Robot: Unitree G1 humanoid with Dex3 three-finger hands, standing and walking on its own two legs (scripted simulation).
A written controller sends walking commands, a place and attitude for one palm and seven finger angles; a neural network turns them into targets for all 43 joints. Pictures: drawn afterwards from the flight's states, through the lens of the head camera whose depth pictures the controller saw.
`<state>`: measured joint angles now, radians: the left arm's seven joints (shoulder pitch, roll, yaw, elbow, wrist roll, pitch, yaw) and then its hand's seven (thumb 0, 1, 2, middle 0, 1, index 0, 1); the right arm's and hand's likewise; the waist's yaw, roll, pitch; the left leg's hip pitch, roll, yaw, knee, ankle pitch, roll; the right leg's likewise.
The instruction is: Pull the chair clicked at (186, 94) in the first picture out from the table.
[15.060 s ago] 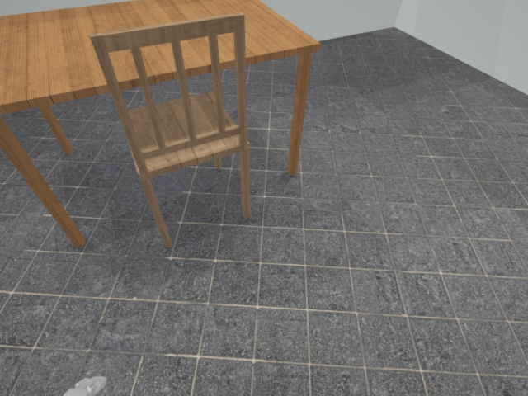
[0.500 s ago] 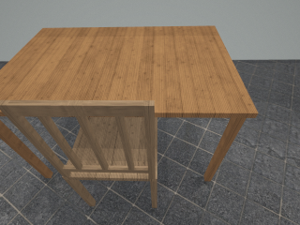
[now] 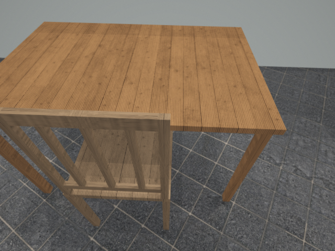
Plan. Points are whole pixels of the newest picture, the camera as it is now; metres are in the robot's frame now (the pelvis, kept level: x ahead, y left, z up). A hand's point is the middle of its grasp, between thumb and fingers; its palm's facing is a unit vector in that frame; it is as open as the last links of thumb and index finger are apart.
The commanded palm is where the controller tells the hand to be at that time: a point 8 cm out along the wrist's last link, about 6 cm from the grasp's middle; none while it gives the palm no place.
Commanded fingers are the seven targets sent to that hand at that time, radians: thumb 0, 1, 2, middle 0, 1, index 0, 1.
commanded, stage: look again from close up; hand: left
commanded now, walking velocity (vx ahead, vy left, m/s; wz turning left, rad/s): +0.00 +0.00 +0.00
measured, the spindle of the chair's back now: (101, 161) +0.37 +0.23 -0.06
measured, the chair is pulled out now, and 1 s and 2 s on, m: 0.00 0.00 0.00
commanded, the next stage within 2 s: shuffle to correct the standing spot in 0.10 s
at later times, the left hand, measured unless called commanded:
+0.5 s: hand out of the picture +0.00 +0.19 -0.18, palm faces +0.01 -0.97 -0.23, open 7.4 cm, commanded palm none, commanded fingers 0.00 0.90 0.90 -0.20 -0.30 -0.20 -0.30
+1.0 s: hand out of the picture -0.08 +0.20 -0.18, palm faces -0.04 -0.98 -0.18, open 7.4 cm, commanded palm none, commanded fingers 0.00 0.90 0.90 -0.20 -0.30 -0.20 -0.30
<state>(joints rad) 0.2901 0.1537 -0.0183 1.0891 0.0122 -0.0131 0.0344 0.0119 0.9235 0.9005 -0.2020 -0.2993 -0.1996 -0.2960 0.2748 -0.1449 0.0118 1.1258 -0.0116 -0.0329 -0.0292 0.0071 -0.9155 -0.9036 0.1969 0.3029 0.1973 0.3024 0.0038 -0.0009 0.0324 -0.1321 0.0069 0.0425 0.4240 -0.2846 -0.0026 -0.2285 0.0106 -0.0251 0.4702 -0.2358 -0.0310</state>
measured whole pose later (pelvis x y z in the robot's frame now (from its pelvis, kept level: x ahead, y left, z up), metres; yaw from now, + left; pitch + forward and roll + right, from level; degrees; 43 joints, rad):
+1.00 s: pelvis -0.08 +0.03 +0.00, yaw -1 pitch +1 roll +0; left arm 0.30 0.15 -0.01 1.07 0.02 0.02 0.03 0.01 0.91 0.90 -0.20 -0.30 -0.20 -0.30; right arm 0.26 -0.15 -0.02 1.10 -0.01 -0.01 -0.03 0.02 -0.94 -0.90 0.20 0.30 0.20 0.30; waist -0.02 0.00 0.05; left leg -0.31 0.00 0.08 0.49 -0.19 0.04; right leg -0.12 -0.01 -0.03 0.44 -0.33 0.01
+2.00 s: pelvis -0.07 +0.01 -0.01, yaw -2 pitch +0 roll -1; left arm 0.34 0.13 -0.01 1.06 0.02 -0.03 0.05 0.01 0.91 0.90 -0.20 -0.30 -0.20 -0.30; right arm 0.27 -0.17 0.00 1.05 -0.02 -0.02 -0.03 0.01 -0.92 -0.90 0.20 0.30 0.20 0.30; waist -0.02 0.01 0.02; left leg -0.31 0.02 0.04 0.61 -0.29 0.02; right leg -0.11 0.03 -0.03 0.51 -0.40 -0.02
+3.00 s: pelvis -0.10 +0.02 -0.03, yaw +1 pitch +5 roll +1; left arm 0.19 0.23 0.11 0.24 -0.05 -0.13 0.03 0.01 0.69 0.80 -0.19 -0.28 -0.18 -0.28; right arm 0.21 -0.24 -0.01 0.75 -0.01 -0.19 -0.03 0.01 -0.91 -0.90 0.20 0.30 0.20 0.30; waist -0.06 0.01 -0.05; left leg -0.54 -0.04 0.03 0.68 -0.22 0.04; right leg -0.42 0.00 -0.05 0.75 -0.42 -0.04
